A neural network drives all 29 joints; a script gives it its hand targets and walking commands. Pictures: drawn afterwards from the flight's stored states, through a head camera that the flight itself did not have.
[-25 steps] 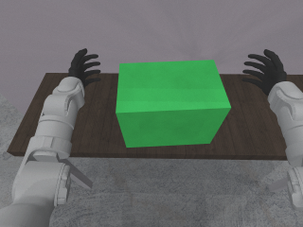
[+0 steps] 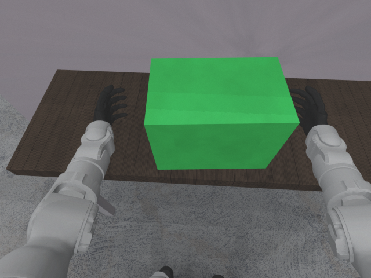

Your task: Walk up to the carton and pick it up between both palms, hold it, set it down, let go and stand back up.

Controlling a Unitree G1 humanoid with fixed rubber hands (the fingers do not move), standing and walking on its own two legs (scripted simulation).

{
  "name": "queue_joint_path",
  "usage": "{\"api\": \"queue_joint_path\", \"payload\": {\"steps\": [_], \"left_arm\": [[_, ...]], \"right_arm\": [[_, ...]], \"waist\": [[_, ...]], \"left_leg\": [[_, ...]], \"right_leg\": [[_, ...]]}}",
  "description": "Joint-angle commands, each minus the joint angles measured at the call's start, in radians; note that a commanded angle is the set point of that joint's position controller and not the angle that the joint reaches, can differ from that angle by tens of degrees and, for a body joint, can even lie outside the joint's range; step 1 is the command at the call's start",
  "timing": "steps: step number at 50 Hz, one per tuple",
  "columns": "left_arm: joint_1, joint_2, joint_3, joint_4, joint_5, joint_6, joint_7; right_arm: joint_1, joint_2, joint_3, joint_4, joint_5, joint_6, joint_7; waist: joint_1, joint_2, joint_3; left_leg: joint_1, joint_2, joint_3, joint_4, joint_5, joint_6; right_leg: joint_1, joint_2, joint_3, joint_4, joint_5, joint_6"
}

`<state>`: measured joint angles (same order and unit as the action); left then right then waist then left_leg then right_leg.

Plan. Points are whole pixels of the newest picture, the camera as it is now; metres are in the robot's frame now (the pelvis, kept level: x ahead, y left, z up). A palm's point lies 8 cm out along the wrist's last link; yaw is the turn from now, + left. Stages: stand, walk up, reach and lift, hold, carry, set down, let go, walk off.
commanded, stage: reach and lift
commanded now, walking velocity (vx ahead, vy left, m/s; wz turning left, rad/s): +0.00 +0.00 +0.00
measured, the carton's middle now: (212, 117) +0.46 -0.01 +0.03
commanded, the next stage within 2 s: none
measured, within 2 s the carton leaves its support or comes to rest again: neither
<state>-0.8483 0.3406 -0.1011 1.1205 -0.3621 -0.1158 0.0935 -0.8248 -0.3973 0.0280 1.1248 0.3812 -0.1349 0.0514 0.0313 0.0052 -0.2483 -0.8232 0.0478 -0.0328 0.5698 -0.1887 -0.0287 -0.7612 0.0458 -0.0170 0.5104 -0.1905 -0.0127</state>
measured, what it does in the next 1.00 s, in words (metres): stands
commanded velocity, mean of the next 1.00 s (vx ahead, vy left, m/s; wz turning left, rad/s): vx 0.00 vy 0.00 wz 0.00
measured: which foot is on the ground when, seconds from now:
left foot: down 0.00-1.00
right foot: down 0.00-1.00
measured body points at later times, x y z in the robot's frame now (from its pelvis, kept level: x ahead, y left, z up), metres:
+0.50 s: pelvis +0.00 +0.00 -0.01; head +0.11 -0.01 +0.43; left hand +0.46 +0.21 +0.04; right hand +0.48 -0.22 +0.05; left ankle +0.02 +0.13 -0.72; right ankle +0.01 -0.11 -0.72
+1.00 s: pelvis -0.01 +0.00 -0.01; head +0.10 +0.00 +0.42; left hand +0.46 +0.18 +0.04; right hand +0.47 -0.19 +0.05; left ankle +0.02 +0.13 -0.72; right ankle +0.01 -0.11 -0.72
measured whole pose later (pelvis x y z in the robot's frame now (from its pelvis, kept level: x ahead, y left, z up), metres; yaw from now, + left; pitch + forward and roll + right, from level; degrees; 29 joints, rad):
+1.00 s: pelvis -0.01 +0.00 -0.01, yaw -1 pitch +27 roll -2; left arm -0.99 0.20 0.00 1.33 -0.26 -0.27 0.10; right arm -0.96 -0.28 0.03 1.24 0.32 -0.21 -0.04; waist 0.03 0.01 -0.27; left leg -0.91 0.05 -0.02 0.66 -0.23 -0.03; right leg -0.86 0.05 0.00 0.63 -0.23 -0.01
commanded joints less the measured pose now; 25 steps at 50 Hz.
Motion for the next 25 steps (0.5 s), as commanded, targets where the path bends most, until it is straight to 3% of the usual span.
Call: {"api": "queue_joint_path", "payload": {"steps": [1,3,6,7,11,14,15,17,21,22,25], "left_arm": [[-0.608,0.19,0.043,-0.134,0.006,-0.128,-0.016],[-0.633,0.191,0.051,-0.102,0.009,-0.131,-0.032],[-0.657,0.166,0.025,-0.111,-0.011,-0.151,-0.031],[-0.632,0.191,0.048,-0.08,0.002,-0.152,-0.03],[-0.575,0.18,0.093,-0.113,0.053,-0.137,-0.041],[-0.533,0.136,0.1,-0.134,0.074,-0.112,-0.053],[-0.543,0.132,0.101,-0.141,0.071,-0.105,-0.054],[-0.546,0.122,0.107,-0.108,0.081,-0.091,-0.05],[-0.605,0.108,0.092,-0.141,0.054,-0.127,-0.036],[-0.645,0.104,0.1,-0.135,0.042,-0.137,-0.039],[-0.653,0.078,0.092,-0.093,0.048,-0.167,-0.038]], "right_arm": [[-0.569,-0.272,-0.021,-0.205,0.02,-0.103,-0.009],[-0.594,-0.282,-0.011,-0.183,0.024,-0.109,-0.013],[-0.587,-0.256,0.03,-0.129,0.082,-0.111,-0.007],[-0.586,-0.262,0.041,-0.131,0.084,-0.117,-0.005],[-0.558,-0.266,0.053,-0.176,0.089,-0.132,-0.011],[-0.533,-0.253,0.051,-0.159,0.083,-0.136,-0.019],[-0.554,-0.25,0.057,-0.164,0.084,-0.128,-0.017],[-0.567,-0.238,0.049,-0.144,0.072,-0.113,-0.016],[-0.619,-0.196,0.025,-0.222,0.028,-0.113,-0.028],[-0.64,-0.184,0.035,-0.137,0.021,-0.104,-0.039],[-0.649,-0.136,0.042,-0.117,0.016,-0.112,-0.054]], "waist": [[-0.027,0.002,-0.947],[-0.026,-0.015,-0.96],[-0.019,0.023,-0.944],[-0.003,-0.007,-0.95],[0.023,-0.001,-1.017],[0.002,-0.007,-0.967],[0.019,-0.002,-0.931],[0.02,-0.015,-0.868],[0.014,-0.081,-0.899],[-0.018,-0.076,-0.922],[-0.014,-0.053,-0.918]], "left_leg": [[0.475,-0.033,0.059,0.075,0.393,-0.02],[0.437,-0.035,0.066,0.068,0.368,-0.025],[0.433,-0.037,0.06,0.086,0.365,-0.025],[0.434,-0.035,0.068,0.101,0.389,-0.029],[0.451,-0.041,0.073,0.113,0.486,-0.027],[0.485,-0.038,0.07,0.117,0.547,-0.038],[0.484,-0.039,0.073,0.108,0.515,-0.043],[0.477,-0.039,0.073,0.087,0.443,-0.039],[0.421,-0.039,0.072,0.059,0.372,-0.011],[0.445,-0.031,0.066,0.096,0.38,-0.016],[0.443,-0.033,0.068,0.114,0.383,-0.023]], "right_leg": [[0.344,0.002,-0.036,0.073,0.538,0.062],[0.378,0.0,-0.038,0.084,0.532,0.067],[0.319,0.002,-0.036,0.098,0.486,0.056],[0.329,0.006,-0.034,0.104,0.51,0.06],[0.378,0.015,-0.038,0.12,0.622,0.07],[0.383,0.021,-0.041,0.119,0.663,0.066],[0.371,0.025,-0.039,0.101,0.609,0.063],[0.335,0.024,-0.042,0.082,0.528,0.056],[0.358,0.011,-0.036,0.08,0.509,0.069],[0.331,0.011,-0.033,0.093,0.519,0.087],[0.313,0.003,-0.025,0.098,0.526,0.082]]}}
